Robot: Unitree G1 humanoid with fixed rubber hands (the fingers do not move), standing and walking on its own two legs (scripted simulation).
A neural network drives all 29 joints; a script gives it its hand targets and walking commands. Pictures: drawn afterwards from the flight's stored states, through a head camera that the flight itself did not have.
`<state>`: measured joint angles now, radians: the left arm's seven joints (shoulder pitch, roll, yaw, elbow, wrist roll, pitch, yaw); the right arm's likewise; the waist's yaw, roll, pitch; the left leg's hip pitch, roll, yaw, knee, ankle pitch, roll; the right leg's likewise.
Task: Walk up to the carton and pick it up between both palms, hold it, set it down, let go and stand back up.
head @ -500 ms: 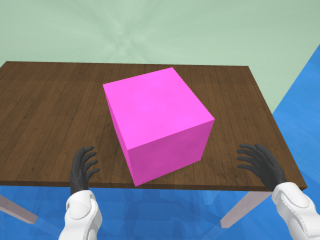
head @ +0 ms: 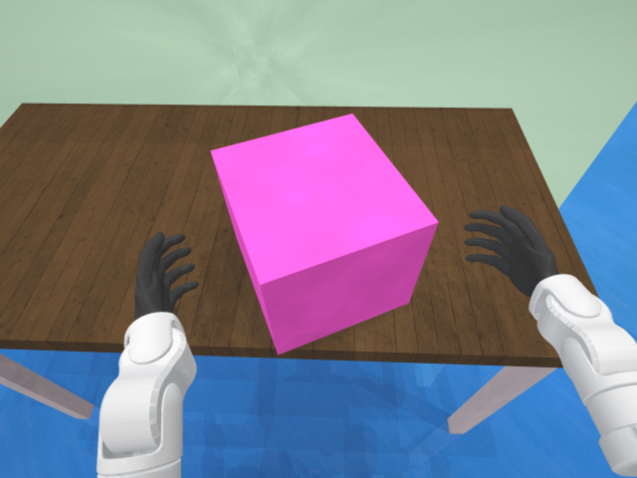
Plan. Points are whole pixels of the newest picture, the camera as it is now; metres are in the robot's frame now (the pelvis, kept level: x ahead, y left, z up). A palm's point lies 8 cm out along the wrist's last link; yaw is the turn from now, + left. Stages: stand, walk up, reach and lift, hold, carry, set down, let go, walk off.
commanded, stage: reach and lift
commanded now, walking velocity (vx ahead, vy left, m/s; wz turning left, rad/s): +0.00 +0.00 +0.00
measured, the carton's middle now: (316, 231) +0.44 +0.05 +0.02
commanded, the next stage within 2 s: none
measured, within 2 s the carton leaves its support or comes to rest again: neither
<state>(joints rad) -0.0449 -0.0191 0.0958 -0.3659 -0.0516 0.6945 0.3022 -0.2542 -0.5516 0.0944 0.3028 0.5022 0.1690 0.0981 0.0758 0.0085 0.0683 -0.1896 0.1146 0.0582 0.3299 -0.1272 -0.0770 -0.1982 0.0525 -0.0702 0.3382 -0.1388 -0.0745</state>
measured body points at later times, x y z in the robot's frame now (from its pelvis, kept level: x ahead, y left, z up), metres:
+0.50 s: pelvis -0.01 -0.01 +0.00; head +0.04 -0.01 +0.44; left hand +0.31 +0.22 +0.12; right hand +0.43 -0.18 +0.11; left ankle +0.02 +0.17 -0.75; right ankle +0.03 -0.07 -0.75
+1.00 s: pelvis +0.00 +0.00 +0.00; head +0.08 +0.00 +0.44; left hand +0.35 +0.25 +0.13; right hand +0.50 -0.14 +0.14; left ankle +0.03 +0.17 -0.75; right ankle +0.03 -0.07 -0.75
